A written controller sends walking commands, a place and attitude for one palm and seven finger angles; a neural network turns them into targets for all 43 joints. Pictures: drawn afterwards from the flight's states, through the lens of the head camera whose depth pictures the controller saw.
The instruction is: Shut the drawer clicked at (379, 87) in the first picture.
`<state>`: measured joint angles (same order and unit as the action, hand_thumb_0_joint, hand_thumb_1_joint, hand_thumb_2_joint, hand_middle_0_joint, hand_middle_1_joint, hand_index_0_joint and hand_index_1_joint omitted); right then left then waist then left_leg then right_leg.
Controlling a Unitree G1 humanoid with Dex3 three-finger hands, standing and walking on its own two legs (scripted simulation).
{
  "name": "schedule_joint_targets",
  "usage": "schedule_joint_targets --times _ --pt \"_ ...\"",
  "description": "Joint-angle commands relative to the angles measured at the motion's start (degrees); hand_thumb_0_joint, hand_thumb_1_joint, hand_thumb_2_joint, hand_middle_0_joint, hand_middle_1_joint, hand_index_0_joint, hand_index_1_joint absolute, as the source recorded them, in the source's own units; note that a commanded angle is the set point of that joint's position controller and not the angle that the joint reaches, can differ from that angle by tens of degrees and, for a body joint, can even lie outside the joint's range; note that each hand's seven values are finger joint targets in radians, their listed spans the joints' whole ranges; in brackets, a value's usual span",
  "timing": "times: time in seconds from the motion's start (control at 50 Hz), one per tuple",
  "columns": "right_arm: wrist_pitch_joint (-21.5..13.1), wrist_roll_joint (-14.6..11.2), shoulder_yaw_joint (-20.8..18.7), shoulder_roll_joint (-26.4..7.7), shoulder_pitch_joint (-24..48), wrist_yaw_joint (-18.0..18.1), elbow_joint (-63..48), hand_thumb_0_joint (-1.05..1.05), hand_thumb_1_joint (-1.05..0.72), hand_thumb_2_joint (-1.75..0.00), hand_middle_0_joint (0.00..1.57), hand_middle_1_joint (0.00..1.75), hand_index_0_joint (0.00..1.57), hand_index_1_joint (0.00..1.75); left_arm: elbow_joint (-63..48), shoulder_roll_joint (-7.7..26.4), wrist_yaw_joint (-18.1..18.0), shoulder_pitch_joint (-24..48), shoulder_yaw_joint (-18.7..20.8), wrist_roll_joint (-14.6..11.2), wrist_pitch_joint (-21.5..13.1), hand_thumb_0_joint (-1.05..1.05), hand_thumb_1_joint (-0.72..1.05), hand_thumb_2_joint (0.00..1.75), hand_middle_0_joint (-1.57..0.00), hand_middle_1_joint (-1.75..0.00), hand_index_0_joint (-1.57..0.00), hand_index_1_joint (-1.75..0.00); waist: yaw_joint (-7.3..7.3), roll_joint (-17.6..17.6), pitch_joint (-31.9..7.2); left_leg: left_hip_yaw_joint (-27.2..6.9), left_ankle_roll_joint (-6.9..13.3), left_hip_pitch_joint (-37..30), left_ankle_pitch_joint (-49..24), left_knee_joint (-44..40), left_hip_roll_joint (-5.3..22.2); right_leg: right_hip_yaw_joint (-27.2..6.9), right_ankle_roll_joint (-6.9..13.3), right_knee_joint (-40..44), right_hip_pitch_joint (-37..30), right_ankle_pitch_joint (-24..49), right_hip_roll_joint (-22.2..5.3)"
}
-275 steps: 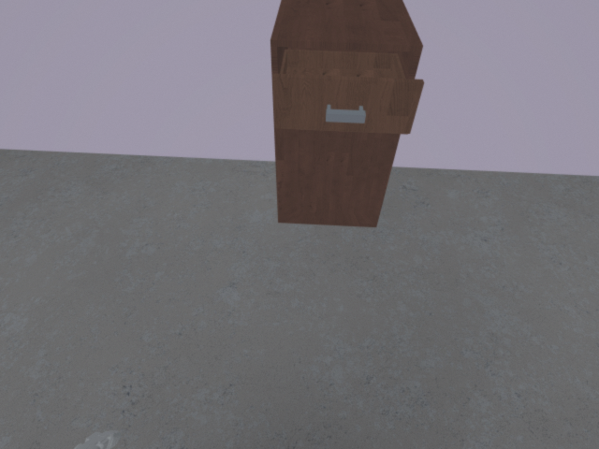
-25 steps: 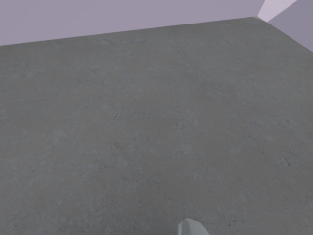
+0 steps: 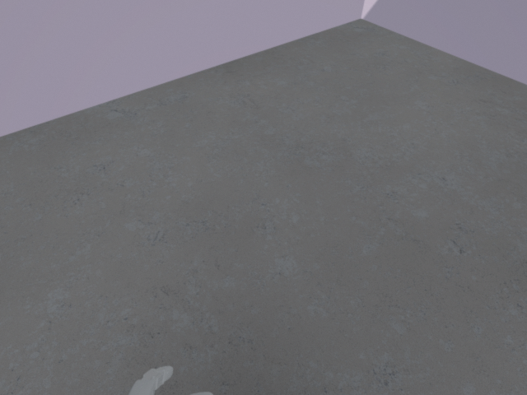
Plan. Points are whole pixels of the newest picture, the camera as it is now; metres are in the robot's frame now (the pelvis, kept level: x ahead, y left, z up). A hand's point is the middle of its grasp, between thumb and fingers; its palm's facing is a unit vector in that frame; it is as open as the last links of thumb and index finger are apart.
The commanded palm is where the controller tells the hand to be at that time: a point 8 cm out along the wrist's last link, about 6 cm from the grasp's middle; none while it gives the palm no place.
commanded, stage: turn to face it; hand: left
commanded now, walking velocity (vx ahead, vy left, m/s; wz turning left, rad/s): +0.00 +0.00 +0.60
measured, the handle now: out of the picture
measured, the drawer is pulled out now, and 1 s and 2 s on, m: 0.19 0.19 0.19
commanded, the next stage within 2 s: none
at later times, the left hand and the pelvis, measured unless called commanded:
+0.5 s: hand out of the picture -0.01 +0.25 -0.16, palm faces +0.32 -0.91 -0.26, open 7.4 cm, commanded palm none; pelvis -0.01 +0.02 +0.01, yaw +15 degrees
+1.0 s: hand out of the picture -0.11 +0.14 -0.15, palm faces +0.60 -0.76 -0.25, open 7.4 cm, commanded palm none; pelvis -0.03 -0.05 +0.01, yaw +36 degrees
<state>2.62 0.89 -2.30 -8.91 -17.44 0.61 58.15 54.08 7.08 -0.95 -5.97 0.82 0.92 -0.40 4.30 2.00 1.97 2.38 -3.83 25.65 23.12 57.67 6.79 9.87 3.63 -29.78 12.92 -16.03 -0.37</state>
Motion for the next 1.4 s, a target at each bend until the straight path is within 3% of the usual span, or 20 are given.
schedule_joint_targets --times 0.0,0.12,0.14,0.16,0.18,0.3,0.5,0.6,0.62,0.66,0.68,0.7,0.78,0.98,1.08,1.1,1.12,1.14,1.24,1.38 --pt "-0.6 -0.2 -1.2 -3.4 -0.1 -0.2 -2.6 0.0 -0.9 -0.9 0.2 0.3 0.2 0.3 -2.0 11.4 -1.3 -4.7 4.0 0.5 -0.3 0.0 0.9 0.9 -0.2 -0.3 -0.2 -0.3 -4.61 -9.4 0.5 2.5 -0.4 -0.4 2.2 -5.4 -0.6 -7.1 6.3 10.1 -1.0 24.6 -18.7" --pt "-1.4 0.2 -2.1 -4.1 -2.6 -0.8 -3.6 0.0 -0.9 -0.9 0.2 0.3 0.2 0.3 -2.5 11.1 -1.4 -5.5 5.0 0.1 0.5 0.0 0.9 0.9 -0.2 -0.3 -0.2 -0.3 -2.84 -5.4 -3.4 4.4 1.3 -11.2 -10.9 -25.7 -1.8 -1.7 0.8 -1.9 -0.2 19.0 -17.9" --pt "-1.9 0.4 -2.9 -7.6 -5.4 -0.7 -3.5 0.0 -0.9 -0.9 0.2 0.3 0.2 0.3 -3.2 9.3 -1.1 -6.1 5.1 -0.3 1.0 0.0 0.9 0.9 -0.2 -0.3 -0.2 -0.3 -1.56 5.3 -5.0 -6.0 4.7 -16.5 -23.0 -32.3 4.3 0.6 -2.9 -11.3 6.4 7.9 -13.4" --pt "-2.3 0.7 -3.9 -12.7 -7.6 -0.4 -4.1 0.0 -0.9 -0.9 0.2 0.3 0.2 0.3 -5.7 5.9 -0.9 -5.3 4.3 -0.7 1.2 0.0 0.9 0.9 -0.2 -0.3 -0.2 -0.3 -0.66 19.7 -4.8 -23.7 12.9 -20.6 -43.7 -37.7 17.6 1.3 -7.4 -23.5 18.2 -18.5 -5.8" --pt "-2.0 0.7 -4.1 -13.8 -9.2 -0.1 -3.4 0.0 -0.9 -0.9 0.2 0.3 0.2 0.3 -7.2 7.8 -1.0 -1.3 3.9 -0.1 1.4 0.0 0.9 0.9 -0.2 -0.3 -0.2 -0.3 0.71 13.1 -5.4 -24.3 16.9 -19.8 -43.4 -38.0 20.2 -5.0 -6.8 -34.0 19.0 -21.6 -5.2" --pt "-3.1 0.3 -3.3 -11.6 2.2 0.8 -7.0 0.0 -0.9 -0.9 0.2 0.3 0.2 0.3 -3.5 8.8 0.1 -4.5 5.0 0.2 1.8 0.0 0.9 0.9 -0.2 -0.3 -0.2 -0.3 -3.54 4.0 -6.4 -12.6 11.9 -18.3 -30.6 -38.8 8.4 -9.7 -8.0 -37.6 20.1 -4.8 -5.3" --pt "-1.4 0.5 -4.9 -14.9 3.3 -0.3 -7.8 0.0 -0.9 -0.9 0.2 0.3 0.2 0.3 -5.3 9.5 -0.4 -3.0 4.7 -0.3 2.3 0.0 0.9 0.9 -0.2 -0.3 -0.2 -0.3 -2.13 7.9 -4.4 -20.5 13.2 -14.3 -15.6 -40.5 6.5 -9.2 -8.5 -19.5 13.0 -8.9 -2.6" --pt "-0.6 0.5 -5.7 -15.5 7.5 -0.7 -9.9 0.0 -0.9 -0.9 0.2 0.3 0.2 0.3 -4.5 10.3 -0.7 -10.0 4.9 -0.7 1.6 0.0 0.9 0.9 -0.2 -0.3 -0.2 -0.3 -5.11 9.1 -5.7 -22.7 10.7 -6.3 -13.0 -37.5 2.7 -7.7 -7.1 -2.3 -1.3 -3.1 0.0" --pt "-0.4 0.2 -5.6 -14.3 8.5 -0.9 -10.7 0.0 -0.9 -0.9 0.2 0.3 0.2 0.3 -4.0 11.4 -0.8 -13.0 5.3 -0.6 1.2 0.0 0.9 0.9 -0.2 -0.3 -0.2 -0.3 -6.62 6.3 -6.1 -21.1 8.4 -0.8 -8.8 -35.0 0.2 -8.0 -6.4 6.5 -8.7 0.5 -1.3" --pt "-0.3 0.1 -4.7 -7.8 8.1 -1.2 -13.0 0.0 -0.9 -0.9 0.2 0.3 0.2 0.3 -5.9 20.8 -1.5 -11.9 6.6 0.9 0.7 0.0 0.9 0.9 -0.2 -0.3 -0.2 -0.3 -7.65 -22.3 -2.8 -4.8 0.3 16.4 8.9 -6.1 -11.7 -34.5 2.8 21.0 -10.2 -11.5 -27.8" --pt "-0.2 0.6 -5.4 -11.8 9.3 -1.3 -13.0 0.0 -0.9 -0.9 0.2 0.3 0.2 0.3 -7.5 19.7 -1.8 -7.7 5.9 0.3 1.0 0.0 0.9 0.9 -0.2 -0.3 -0.2 -0.3 -6.29 -14.9 -1.7 -7.5 1.3 11.1 8.3 2.8 -7.6 -30.5 4.5 20.7 0.1 -10.6 -29.4" --pt "0.3 0.9 -5.4 -11.4 9.0 -1.7 -12.0 0.0 -0.9 -0.9 0.2 0.3 0.2 0.3 -8.1 16.2 -1.8 -3.2 5.5 0.3 0.5 0.0 0.9 0.9 -0.2 -0.3 -0.2 -0.3 -3.87 -12.9 0.9 -8.2 1.7 10.6 4.0 6.2 -6.1 -24.5 3.4 19.8 3.2 -7.8 -24.3" --pt "0.6 0.4 -4.8 -9.7 6.1 -2.6 -9.2 0.0 -0.9 -0.9 0.2 0.3 0.2 0.3 -7.7 13.0 -1.1 -3.9 4.0 0.2 -0.5 0.0 0.9 0.9 -0.2 -0.3 -0.2 -0.3 -2.63 -10.8 1.4 -3.1 -0.5 10.3 -3.5 11.4 -5.3 -10.3 1.1 12.6 -1.9 12.9 -17.0" --pt "0.2 -0.1 -3.0 -8.4 15.4 -2.7 -11.4 0.0 -0.9 -0.9 0.2 0.3 0.2 0.3 -4.5 16.7 -1.0 -12.6 5.0 1.0 0.1 0.0 0.9 0.9 -0.2 -0.3 -0.2 -0.3 -7.96 -14.3 -1.0 2.3 -0.6 3.1 2.9 -9.2 -4.0 -6.6 3.4 8.5 -9.1 22.7 -21.9" --pt "-1.3 -0.2 -3.2 -10.6 8.2 -2.3 -10.1 0.0 -0.9 -0.9 0.2 0.3 0.2 0.3 -4.0 17.1 -0.5 -11.8 5.6 0.2 0.9 0.0 0.9 0.9 -0.2 -0.3 -0.2 -0.3 -4.59 -9.7 -7.5 3.6 1.6 -14.9 -11.6 -33.4 -5.4 0.4 -2.2 -6.8 -5.9 25.5 -19.8" --pt "-1.9 0.2 -4.6 -16.3 3.8 -1.9 -9.4 0.0 -0.9 -0.9 0.2 0.3 0.2 0.3 -5.5 14.9 -0.2 -11.8 5.4 -0.3 1.1 0.0 0.9 0.9 -0.2 -0.3 -0.2 -0.3 -1.89 3.2 -11.0 -9.1 6.0 -27.3 -26.2 -36.2 4.1 2.6 -6.3 -18.8 6.9 10.8 -14.9" --pt "-2.1 -0.3 -6.1 -22.0 -0.7 -1.3 -8.5 0.0 -0.9 -0.9 0.2 0.3 0.2 0.3 -8.5 11.1 0.1 -7.7 4.0 -0.3 1.2 0.0 0.9 0.9 -0.2 -0.3 -0.2 -0.3 1.0 17.1 -11.3 -25.2 13.6 -32.8 -53.6 -35.7 17.4 -0.1 -10.0 -30.2 22.4 -22.5 -8.0" --pt "-1.6 -0.3 -5.9 -21.8 -3.4 -1.0 -6.9 0.0 -0.9 -0.9 0.2 0.3 0.2 0.3 -9.2 12.7 -0.3 -4.7 4.1 0.2 1.8 0.0 0.9 0.9 -0.2 -0.3 -0.2 -0.3 1.52 10.3 -11.3 -21.2 16.9 -30.9 -56.3 -33.6 18.5 -6.0 -8.9 -36.0 22.6 -21.6 -8.4" --pt "-2.2 0.0 -3.8 -15.2 8.1 0.1 -10.0 0.0 -0.9 -0.9 0.2 0.3 0.2 0.3 -5.6 12.7 0.3 -6.2 4.8 0.0 2.1 0.0 0.9 0.9 -0.2 -0.3 -0.2 -0.3 -3.6 7.6 -4.5 -12.2 11.6 -19.5 -41.1 -36.1 6.1 -8.9 -9.4 -38.2 19.7 -6.4 -7.0" --pt "-1.7 0.3 -4.2 -15.6 5.7 -0.2 -9.8 0.0 -0.9 -0.9 0.2 0.3 0.2 0.3 -7.5 12.1 -0.1 -2.5 4.6 0.0 2.4 0.0 0.9 0.9 -0.2 -0.3 -0.2 -0.3 -2.63 5.9 -2.2 -20.2 13.6 -15.7 -24.0 -39.5 5.6 -9.9 -9.7 -26.9 16.8 -6.8 -4.6"
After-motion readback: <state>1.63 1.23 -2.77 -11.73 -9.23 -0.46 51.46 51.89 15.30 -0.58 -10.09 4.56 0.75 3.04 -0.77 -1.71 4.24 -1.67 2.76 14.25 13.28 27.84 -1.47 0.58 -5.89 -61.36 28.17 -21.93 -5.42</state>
